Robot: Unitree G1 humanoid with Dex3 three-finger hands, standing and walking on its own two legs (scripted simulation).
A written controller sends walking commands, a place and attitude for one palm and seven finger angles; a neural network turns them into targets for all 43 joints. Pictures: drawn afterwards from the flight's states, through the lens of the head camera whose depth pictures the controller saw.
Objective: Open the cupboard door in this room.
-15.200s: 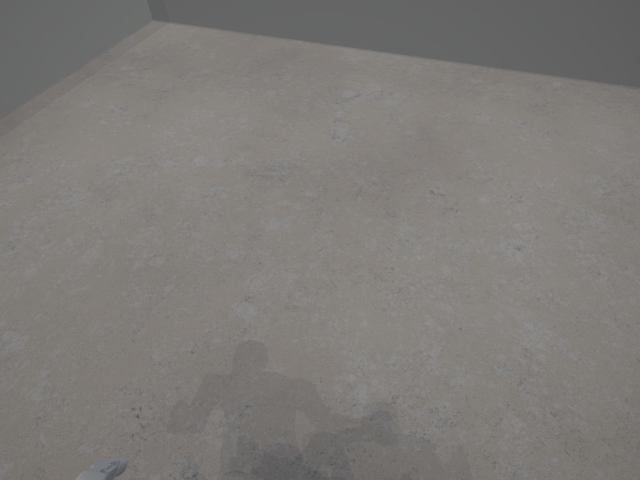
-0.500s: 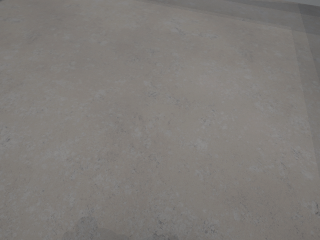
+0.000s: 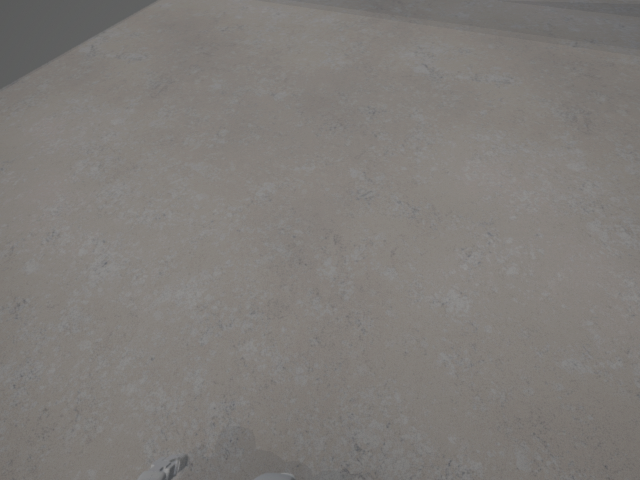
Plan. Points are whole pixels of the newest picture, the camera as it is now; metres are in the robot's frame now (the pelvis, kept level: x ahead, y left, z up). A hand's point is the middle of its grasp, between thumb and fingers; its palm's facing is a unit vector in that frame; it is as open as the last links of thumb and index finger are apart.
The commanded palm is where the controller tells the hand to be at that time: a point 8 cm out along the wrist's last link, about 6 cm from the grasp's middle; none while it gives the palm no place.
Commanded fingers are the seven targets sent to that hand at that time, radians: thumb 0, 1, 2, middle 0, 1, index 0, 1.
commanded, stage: turn or walk to find it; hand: left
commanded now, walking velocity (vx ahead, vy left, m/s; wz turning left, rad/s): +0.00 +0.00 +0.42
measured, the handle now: out of the picture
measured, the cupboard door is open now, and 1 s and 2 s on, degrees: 0 0 0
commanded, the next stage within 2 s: none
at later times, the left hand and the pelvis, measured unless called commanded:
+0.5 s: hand out of the picture -0.05 +0.26 -0.18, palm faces +0.27 -0.93 -0.23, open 7.4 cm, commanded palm none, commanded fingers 0.00 0.90 0.90 -0.20 -0.30 -0.20 -0.30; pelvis -0.02 +0.05 +0.00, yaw +13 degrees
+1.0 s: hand out of the picture +0.00 +0.22 -0.14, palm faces +0.40 -0.87 -0.27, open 7.3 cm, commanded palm none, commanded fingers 0.00 0.90 0.90 -0.20 -0.30 -0.20 -0.30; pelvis -0.03 +0.00 +0.00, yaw +25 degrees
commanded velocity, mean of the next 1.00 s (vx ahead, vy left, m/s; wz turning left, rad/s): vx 0.00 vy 0.00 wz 0.42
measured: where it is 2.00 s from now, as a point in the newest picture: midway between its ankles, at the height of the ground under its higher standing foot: outside the picture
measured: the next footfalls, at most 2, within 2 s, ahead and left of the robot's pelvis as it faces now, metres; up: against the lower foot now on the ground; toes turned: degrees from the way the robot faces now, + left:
left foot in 0.40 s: -0.01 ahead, +0.15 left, +0.00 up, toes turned +16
right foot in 0.90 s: +0.05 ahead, -0.07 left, +0.00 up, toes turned +19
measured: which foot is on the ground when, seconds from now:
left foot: up 0.00-0.38, down 0.40-0.92, up 0.94-1.00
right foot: down 0.00-0.40, up 0.42-0.88, down 0.90-1.00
